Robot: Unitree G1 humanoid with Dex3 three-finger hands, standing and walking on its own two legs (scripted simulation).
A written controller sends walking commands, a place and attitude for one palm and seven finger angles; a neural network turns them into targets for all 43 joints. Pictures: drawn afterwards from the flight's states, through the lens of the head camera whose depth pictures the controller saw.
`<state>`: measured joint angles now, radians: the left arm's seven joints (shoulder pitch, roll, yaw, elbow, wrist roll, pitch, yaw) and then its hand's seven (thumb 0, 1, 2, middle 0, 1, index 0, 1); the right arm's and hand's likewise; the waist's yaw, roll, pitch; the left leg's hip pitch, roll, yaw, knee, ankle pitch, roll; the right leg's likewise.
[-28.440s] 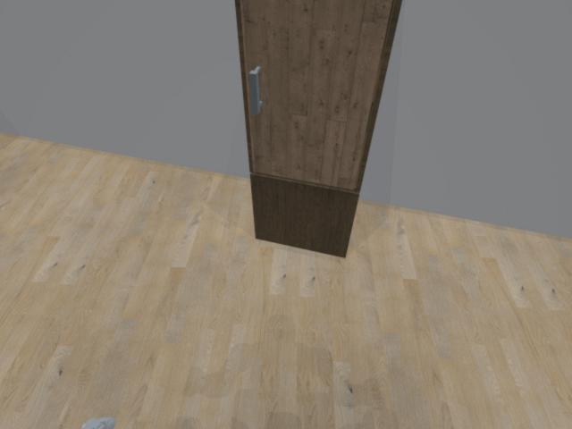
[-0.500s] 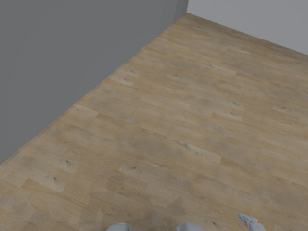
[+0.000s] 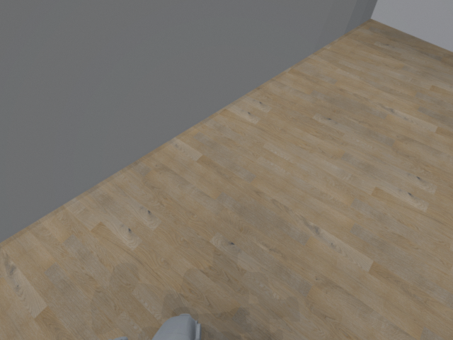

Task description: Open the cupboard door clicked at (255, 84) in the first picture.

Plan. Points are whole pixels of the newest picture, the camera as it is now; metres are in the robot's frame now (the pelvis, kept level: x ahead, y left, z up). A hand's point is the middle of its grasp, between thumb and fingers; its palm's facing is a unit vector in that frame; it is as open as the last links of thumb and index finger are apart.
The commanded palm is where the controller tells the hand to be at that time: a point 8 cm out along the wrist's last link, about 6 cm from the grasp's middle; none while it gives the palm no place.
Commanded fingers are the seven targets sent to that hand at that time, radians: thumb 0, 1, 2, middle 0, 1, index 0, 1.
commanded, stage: turn to face it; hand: left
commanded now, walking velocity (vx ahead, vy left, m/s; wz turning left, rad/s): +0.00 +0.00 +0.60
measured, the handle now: out of the picture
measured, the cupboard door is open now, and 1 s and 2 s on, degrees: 50 50 50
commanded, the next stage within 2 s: none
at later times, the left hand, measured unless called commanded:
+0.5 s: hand out of the picture +0.06 +0.22 -0.16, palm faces +0.28 -0.91 -0.30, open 7.4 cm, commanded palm none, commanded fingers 0.00 0.90 0.90 -0.20 -0.30 -0.20 -0.30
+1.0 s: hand out of the picture -0.07 +0.15 -0.19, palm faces +0.61 -0.75 -0.25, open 7.4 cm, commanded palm none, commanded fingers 0.00 0.90 0.90 -0.20 -0.30 -0.20 -0.30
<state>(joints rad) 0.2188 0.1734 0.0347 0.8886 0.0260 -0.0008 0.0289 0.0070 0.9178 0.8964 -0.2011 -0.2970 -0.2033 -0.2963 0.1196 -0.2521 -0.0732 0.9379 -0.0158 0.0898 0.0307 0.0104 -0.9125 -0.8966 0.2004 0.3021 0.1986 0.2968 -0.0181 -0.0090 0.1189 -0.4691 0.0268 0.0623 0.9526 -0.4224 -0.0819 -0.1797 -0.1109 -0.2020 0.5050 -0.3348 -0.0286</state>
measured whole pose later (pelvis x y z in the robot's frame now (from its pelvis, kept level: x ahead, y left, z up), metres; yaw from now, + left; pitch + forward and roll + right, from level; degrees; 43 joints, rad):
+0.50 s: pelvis +0.01 -0.02 -0.01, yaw +17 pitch +2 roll +0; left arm 0.13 0.25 0.06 0.86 0.02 0.04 0.01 0.01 0.91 0.90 -0.20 -0.30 -0.20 -0.30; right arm 0.16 -0.24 -0.06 0.90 -0.03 0.05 0.01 0.01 -0.91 -0.90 0.21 0.30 0.20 0.30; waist -0.02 0.02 0.09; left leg -0.35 -0.01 -0.08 0.54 -0.23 -0.02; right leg -0.37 -0.05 -0.01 0.74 -0.39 0.07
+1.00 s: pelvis +0.03 -0.04 -0.02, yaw +37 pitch +1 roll +1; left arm 0.26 0.24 0.06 0.92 0.02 0.03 0.02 0.01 0.91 0.90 -0.20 -0.30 -0.20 -0.30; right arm 0.06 -0.25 -0.06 0.89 -0.02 0.05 0.03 0.01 -0.91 -0.90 0.20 0.30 0.20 0.30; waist 0.01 -0.05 0.11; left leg -0.32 -0.01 0.11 0.63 -0.30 0.04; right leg -0.27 -0.17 -0.26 0.80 -0.50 0.03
